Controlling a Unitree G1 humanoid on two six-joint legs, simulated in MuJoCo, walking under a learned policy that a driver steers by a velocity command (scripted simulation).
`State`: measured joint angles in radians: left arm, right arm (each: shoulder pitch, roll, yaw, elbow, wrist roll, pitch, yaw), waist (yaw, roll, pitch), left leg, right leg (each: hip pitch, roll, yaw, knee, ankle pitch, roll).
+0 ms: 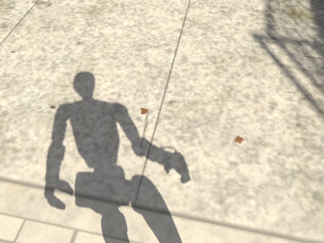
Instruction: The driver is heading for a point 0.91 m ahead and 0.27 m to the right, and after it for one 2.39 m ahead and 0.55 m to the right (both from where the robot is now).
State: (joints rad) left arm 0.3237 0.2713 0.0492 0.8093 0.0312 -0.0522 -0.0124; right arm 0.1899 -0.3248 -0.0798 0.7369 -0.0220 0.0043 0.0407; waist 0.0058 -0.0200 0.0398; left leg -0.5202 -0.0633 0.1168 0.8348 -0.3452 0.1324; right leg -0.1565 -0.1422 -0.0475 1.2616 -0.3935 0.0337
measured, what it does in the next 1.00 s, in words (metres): walks ahead, turning right: right foot, then left foot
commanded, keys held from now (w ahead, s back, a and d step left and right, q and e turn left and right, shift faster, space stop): w+e+shift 0.98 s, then w+q+shift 0.02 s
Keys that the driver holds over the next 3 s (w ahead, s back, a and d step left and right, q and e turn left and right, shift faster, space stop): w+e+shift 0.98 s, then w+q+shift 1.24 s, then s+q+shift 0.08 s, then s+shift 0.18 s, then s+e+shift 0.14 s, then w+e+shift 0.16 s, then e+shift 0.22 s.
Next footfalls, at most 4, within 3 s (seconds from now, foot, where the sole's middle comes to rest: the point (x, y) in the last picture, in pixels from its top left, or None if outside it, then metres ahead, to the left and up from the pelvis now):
0.38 right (169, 223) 0.53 -0.01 -0.73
0.78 left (146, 137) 0.95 0.09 -0.73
1.20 right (230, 114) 1.11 -0.33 -0.73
1.62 left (240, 57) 1.57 -0.46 -0.73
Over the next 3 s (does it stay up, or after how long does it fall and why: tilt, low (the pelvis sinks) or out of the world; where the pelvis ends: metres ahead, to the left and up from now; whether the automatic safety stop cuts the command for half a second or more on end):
stays up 2.20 -0.65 0.03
